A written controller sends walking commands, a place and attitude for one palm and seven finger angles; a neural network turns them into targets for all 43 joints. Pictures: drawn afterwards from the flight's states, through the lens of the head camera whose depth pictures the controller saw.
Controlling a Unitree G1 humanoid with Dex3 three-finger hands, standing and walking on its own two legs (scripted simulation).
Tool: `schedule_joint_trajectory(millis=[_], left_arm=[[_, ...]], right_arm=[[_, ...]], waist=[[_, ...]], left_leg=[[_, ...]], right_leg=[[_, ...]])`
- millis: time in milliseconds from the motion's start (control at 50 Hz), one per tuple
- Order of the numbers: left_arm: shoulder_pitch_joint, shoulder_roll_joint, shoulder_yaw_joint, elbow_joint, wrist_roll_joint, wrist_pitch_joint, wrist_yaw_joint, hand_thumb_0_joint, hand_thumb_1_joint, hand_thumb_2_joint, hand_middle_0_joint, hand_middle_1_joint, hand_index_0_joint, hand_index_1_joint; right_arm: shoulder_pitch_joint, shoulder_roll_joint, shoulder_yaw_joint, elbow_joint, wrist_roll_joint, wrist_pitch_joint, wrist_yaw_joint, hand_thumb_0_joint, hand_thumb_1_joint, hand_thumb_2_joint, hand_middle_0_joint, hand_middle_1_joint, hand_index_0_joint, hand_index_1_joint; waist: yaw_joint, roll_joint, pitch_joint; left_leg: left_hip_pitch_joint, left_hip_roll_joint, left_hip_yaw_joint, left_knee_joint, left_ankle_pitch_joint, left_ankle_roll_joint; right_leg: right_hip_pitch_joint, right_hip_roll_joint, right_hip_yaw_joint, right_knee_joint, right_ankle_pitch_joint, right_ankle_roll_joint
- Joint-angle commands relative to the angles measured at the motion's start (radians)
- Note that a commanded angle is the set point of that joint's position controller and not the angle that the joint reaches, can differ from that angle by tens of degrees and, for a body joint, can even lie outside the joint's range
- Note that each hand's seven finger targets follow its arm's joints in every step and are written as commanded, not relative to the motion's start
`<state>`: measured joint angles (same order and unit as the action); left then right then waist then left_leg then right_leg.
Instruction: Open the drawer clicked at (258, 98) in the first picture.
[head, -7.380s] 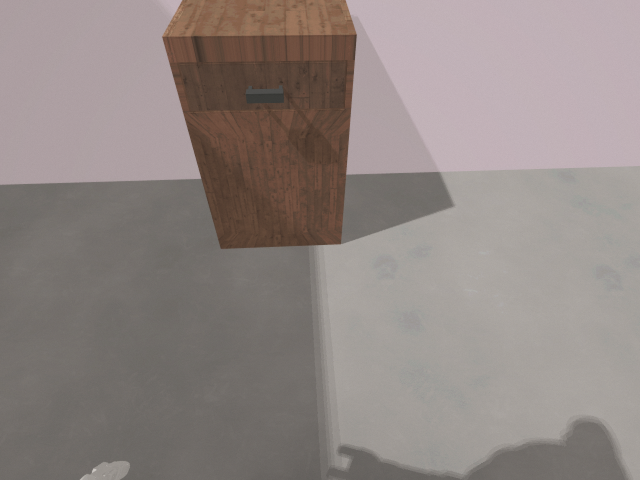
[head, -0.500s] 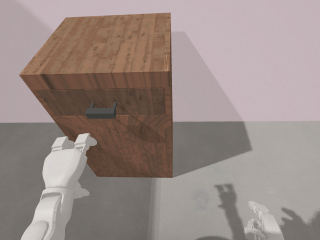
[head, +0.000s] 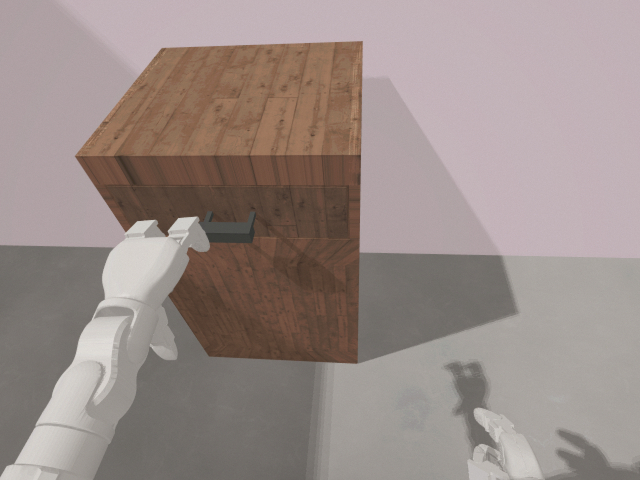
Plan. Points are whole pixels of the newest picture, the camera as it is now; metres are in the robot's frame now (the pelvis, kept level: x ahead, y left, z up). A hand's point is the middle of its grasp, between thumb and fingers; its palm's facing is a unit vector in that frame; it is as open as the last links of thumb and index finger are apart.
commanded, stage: raise the hand with hooked fingers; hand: left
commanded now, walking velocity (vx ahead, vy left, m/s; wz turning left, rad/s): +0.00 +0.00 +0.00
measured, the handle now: (228, 224) +0.55 +0.27 -0.06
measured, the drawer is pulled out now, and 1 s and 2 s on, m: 0.00 0.00 0.00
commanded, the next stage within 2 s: move the hooked fingers above the handle in 0.26 s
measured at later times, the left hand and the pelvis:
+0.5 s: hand (178, 293) +0.31 +0.23 +0.07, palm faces +0.02 -0.07 -1.00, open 13.8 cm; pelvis +0.00 -0.01 +0.00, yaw +0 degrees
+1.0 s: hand (204, 258) +0.39 +0.23 +0.04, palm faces -0.03 -0.03 -1.00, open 13.8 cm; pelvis +0.00 -0.01 -0.01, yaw +0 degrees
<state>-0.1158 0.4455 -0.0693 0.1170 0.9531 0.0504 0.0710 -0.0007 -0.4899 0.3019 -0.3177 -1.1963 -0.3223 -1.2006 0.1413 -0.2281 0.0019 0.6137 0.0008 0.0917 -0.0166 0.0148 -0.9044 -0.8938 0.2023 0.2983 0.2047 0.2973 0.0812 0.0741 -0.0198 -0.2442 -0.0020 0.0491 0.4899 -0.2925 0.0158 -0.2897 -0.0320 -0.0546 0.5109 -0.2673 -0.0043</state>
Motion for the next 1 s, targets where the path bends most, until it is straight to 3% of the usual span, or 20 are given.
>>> schedule_joint_trajectory(millis=[0, 40, 120, 180, 240, 340, 460, 520, 560, 600, 660, 720, 820, 900, 940, 980], left_arm=[[-0.193, 0.191, 0.137, -0.208, -0.008, -0.042, 0.041, 0.000, -0.500, 0.300, -0.300, -1.200, -0.300, -1.200], [-0.209, 0.200, 0.144, -0.232, -0.002, -0.055, 0.061, 0.000, -0.500, 0.300, -0.300, -1.200, -0.300, -1.200], [-0.233, 0.222, 0.167, -0.259, 0.008, -0.064, 0.107, 0.000, -0.500, 0.300, -0.300, -1.200, -0.300, -1.200], [-0.230, 0.197, 0.145, -0.232, 0.003, -0.047, 0.122, 0.000, -0.500, 0.300, -0.300, -1.200, -0.300, -1.200], [-0.233, 0.190, 0.126, -0.220, 0.006, -0.025, 0.121, 0.000, -0.500, 0.300, -0.300, -1.200, -0.300, -1.200], [-0.214, 0.188, 0.119, -0.211, 0.000, -0.012, 0.096, 0.000, -0.500, 0.300, -0.300, -1.200, -0.300, -1.200], [-0.338, 0.214, 0.122, -0.070, 0.010, -0.029, 0.081, 0.000, -0.500, 0.300, -0.300, -1.200, -0.300, -1.200], [-0.410, 0.230, 0.125, -0.057, 0.022, -0.062, 0.084, 0.000, -0.500, 0.300, -0.300, -1.200, -0.300, -1.200], [-0.451, 0.212, 0.107, -0.003, 0.020, -0.081, 0.086, 0.000, -0.500, 0.300, -0.300, -1.200, -0.300, -1.200], [-0.501, 0.242, 0.129, 0.063, 0.023, -0.094, 0.086, 0.000, -0.500, 0.300, -0.300, -1.200, -0.300, -1.200], [-0.529, 0.246, 0.132, 0.084, 0.030, -0.123, 0.095, 0.000, -0.500, 0.300, -0.300, -1.200, -0.300, -1.200], [-0.579, 0.223, 0.107, 0.145, 0.035, -0.130, 0.106, 0.000, -0.500, 0.300, -0.300, -1.200, -0.300, -1.200], [-0.622, 0.265, 0.145, 0.224, 0.051, -0.141, 0.135, 0.000, -0.500, 0.300, -0.300, -1.200, -0.300, -1.200], [-0.656, 0.271, 0.159, 0.282, 0.059, -0.142, 0.160, 0.000, -0.500, 0.300, -0.300, -1.200, -0.300, -1.200], [-0.680, 0.261, 0.145, 0.310, 0.066, -0.140, 0.174, 0.000, -0.500, 0.300, -0.300, -1.200, -0.300, -1.200], [-0.721, 0.283, 0.156, 0.341, 0.074, -0.140, 0.184, 0.000, -0.500, 0.300, -0.300, -1.200, -0.300, -1.200]], right_arm=[[-0.102, -0.127, -0.048, -0.153, 0.001, -0.041, 0.002, 0.000, -0.900, -0.900, 0.200, 0.300, 0.200, 0.300], [-0.098, -0.126, -0.050, -0.150, 0.002, -0.042, 0.003, 0.000, -0.900, -0.900, 0.200, 0.300, 0.200, 0.300], [-0.090, -0.127, -0.059, -0.142, 0.002, -0.049, 0.002, 0.000, -0.900, -0.900, 0.200, 0.300, 0.200, 0.300], [-0.090, -0.128, -0.064, -0.132, 0.009, -0.050, 0.000, 0.000, -0.900, -0.900, 0.200, 0.300, 0.200, 0.300], [-0.098, -0.129, -0.062, -0.127, 0.013, -0.048, 0.000, 0.000, -0.900, -0.900, 0.200, 0.300, 0.200, 0.300], [-0.108, -0.128, -0.056, -0.133, 0.012, -0.044, -0.004, 0.000, -0.900, -0.900, 0.200, 0.300, 0.200, 0.300], [-0.091, -0.131, -0.050, -0.113, 0.015, -0.042, -0.024, 0.000, -0.900, -0.900, 0.200, 0.300, 0.200, 0.300], [-0.072, -0.128, -0.054, -0.111, 0.011, -0.048, -0.028, 0.000, -0.900, -0.900, 0.200, 0.300, 0.200, 0.300], [-0.053, -0.127, -0.059, -0.102, 0.012, -0.050, -0.031, 0.000, -0.900, -0.900, 0.200, 0.300, 0.200, 0.300], [-0.032, -0.135, -0.063, -0.089, 0.011, -0.051, -0.035, 0.000, -0.900, -0.900, 0.200, 0.300, 0.200, 0.300], [-0.009, -0.132, -0.074, -0.088, 0.010, -0.051, -0.035, 0.000, -0.900, -0.900, 0.200, 0.300, 0.200, 0.300], [0.017, -0.138, -0.080, -0.081, 0.011, -0.046, -0.030, 0.000, -0.900, -0.900, 0.200, 0.300, 0.200, 0.300], [0.066, -0.148, -0.095, -0.073, 0.010, -0.037, -0.024, 0.000, -0.900, -0.900, 0.200, 0.300, 0.200, 0.300], [0.094, -0.154, -0.105, -0.062, 0.011, -0.026, -0.021, 0.000, -0.900, -0.900, 0.200, 0.300, 0.200, 0.300], [0.111, -0.154, -0.108, -0.059, 0.013, -0.025, -0.018, 0.000, -0.900, -0.900, 0.200, 0.300, 0.200, 0.300], [0.131, -0.160, -0.111, -0.049, 0.012, -0.023, -0.018, 0.000, -0.900, -0.900, 0.200, 0.300, 0.200, 0.300]], waist=[[0.009, -0.067, -0.237], [0.009, -0.039, -0.252], [0.010, -0.039, -0.296], [-0.001, -0.049, -0.270], [-0.004, -0.032, -0.265], [0.001, -0.065, -0.256], [-0.021, -0.109, -0.209], [-0.023, -0.055, -0.267], [-0.036, -0.068, -0.251], [-0.047, -0.094, -0.253], [-0.039, -0.060, -0.317], [-0.057, -0.064, -0.310], [-0.047, -0.060, -0.370], [-0.062, -0.085, -0.385], [-0.064, -0.053, -0.385], [-0.071, -0.064, -0.402]], left_leg=[[0.034, -0.021, -0.030, -0.054, 0.371, 0.006], [0.042, -0.021, -0.032, -0.054, 0.374, 0.004], [0.051, -0.024, -0.031, -0.047, 0.379, 0.005], [0.046, -0.025, -0.020, -0.045, 0.360, 0.008], [0.045, -0.025, -0.021, -0.051, 0.349, 0.005], [0.041, -0.027, -0.018, -0.055, 0.340, 0.011], [-0.008, -0.037, -0.001, -0.046, 0.253, 0.018], [0.004, -0.042, -0.005, -0.027, 0.267, 0.018], [-0.007, -0.042, -0.006, -0.015, 0.264, 0.020], [-0.029, -0.043, -0.004, -0.002, 0.245, 0.022], [-0.034, -0.047, -0.004, 0.021, 0.290, 0.023], [-0.055, -0.044, -0.007, 0.036, 0.286, 0.021], [-0.085, -0.042, -0.011, 0.055, 0.319, 0.023], [-0.108, -0.039, -0.012, 0.071, 0.333, 0.025], [-0.111, -0.038, -0.009, 0.072, 0.324, 0.024], [-0.117, -0.036, -0.008, 0.078, 0.330, 0.026]], right_leg=[[0.153, 0.045, 0.023, -0.035, 0.290, -0.040], [0.146, 0.043, 0.024, -0.030, 0.284, -0.042], [0.152, 0.041, 0.028, -0.024, 0.288, -0.041], [0.132, 0.041, 0.029, -0.030, 0.288, -0.038], [0.128, 0.042, 0.027, -0.031, 0.268, -0.039], [0.147, 0.041, 0.029, -0.037, 0.275, -0.036], [0.112, 0.037, 0.039, -0.049, 0.230, -0.028], [0.111, 0.037, 0.040, -0.032, 0.238, -0.031], [0.082, 0.039, 0.036, -0.026, 0.241, -0.031], [0.071, 0.039, 0.042, -0.027, 0.233, -0.026], [0.082, 0.038, 0.041, 0.006, 0.285, -0.031], [0.043, 0.041, 0.036, 0.019, 0.279, -0.031], [0.051, 0.044, 0.036, 0.052, 0.307, -0.036], [0.037, 0.049, 0.034, 0.066, 0.323, -0.035], [0.017, 0.049, 0.033, 0.071, 0.311, -0.037], [0.015, 0.050, 0.035, 0.077, 0.321, -0.036]])
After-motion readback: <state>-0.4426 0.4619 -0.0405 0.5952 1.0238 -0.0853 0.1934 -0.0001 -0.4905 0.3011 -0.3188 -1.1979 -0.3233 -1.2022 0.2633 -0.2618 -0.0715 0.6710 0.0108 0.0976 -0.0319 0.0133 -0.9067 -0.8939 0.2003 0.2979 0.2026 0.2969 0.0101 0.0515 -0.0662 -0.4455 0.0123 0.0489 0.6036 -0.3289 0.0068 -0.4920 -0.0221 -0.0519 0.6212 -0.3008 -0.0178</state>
